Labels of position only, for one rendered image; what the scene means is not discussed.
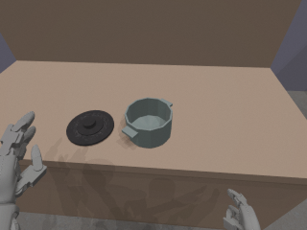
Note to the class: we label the knob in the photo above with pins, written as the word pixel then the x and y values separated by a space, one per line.
pixel 89 122

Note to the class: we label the table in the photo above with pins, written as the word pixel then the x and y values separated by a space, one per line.
pixel 234 126

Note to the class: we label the lid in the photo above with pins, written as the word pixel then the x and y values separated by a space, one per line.
pixel 82 136

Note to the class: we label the right robot hand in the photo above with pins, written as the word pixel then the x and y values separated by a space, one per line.
pixel 242 219

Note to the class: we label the pot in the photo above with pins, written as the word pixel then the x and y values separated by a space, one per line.
pixel 149 122

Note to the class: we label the left robot hand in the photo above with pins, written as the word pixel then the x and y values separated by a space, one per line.
pixel 14 141

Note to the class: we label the left robot forearm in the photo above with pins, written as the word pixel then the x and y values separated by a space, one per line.
pixel 8 214

